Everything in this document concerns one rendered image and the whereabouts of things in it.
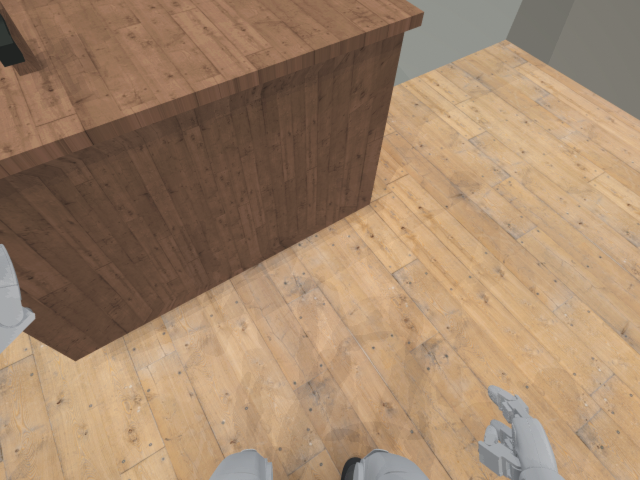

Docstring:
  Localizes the robot right foot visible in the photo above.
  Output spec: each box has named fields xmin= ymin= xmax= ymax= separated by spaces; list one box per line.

xmin=341 ymin=457 xmax=361 ymax=480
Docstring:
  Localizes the tap lever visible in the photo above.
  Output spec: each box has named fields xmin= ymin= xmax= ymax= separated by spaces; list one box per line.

xmin=0 ymin=14 xmax=25 ymax=67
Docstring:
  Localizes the robot right shin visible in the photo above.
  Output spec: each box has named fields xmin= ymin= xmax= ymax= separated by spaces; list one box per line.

xmin=363 ymin=449 xmax=389 ymax=459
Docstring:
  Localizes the robot right hand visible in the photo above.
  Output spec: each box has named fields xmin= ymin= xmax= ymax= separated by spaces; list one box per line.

xmin=478 ymin=385 xmax=558 ymax=480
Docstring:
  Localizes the counter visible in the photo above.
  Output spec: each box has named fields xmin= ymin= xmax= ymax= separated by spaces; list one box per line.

xmin=0 ymin=0 xmax=424 ymax=361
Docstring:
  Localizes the robot left hand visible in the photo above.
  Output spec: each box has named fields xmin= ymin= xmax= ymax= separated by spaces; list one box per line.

xmin=0 ymin=244 xmax=35 ymax=354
